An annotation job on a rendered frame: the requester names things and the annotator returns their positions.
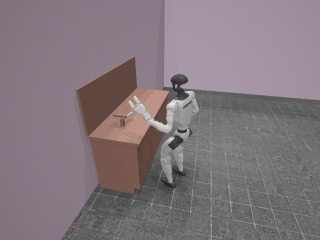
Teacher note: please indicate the tap lever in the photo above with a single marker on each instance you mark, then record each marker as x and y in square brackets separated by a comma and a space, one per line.
[131, 113]

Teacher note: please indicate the robot left foot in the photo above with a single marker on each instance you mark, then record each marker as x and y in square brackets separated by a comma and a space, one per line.
[165, 181]

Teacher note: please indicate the left robot upper arm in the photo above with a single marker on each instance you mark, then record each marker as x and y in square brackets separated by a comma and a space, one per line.
[171, 108]

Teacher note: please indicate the robot head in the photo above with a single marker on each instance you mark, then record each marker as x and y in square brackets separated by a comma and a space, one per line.
[179, 79]

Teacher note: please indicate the left robot forearm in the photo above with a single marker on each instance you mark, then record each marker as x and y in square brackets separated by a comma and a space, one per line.
[158, 125]

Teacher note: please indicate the right robot upper arm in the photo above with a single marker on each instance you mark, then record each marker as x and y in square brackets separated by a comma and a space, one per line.
[195, 108]

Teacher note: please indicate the counter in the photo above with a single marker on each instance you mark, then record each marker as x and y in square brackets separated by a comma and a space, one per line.
[123, 149]

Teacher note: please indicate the robot left hand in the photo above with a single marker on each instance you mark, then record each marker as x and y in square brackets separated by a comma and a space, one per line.
[140, 109]

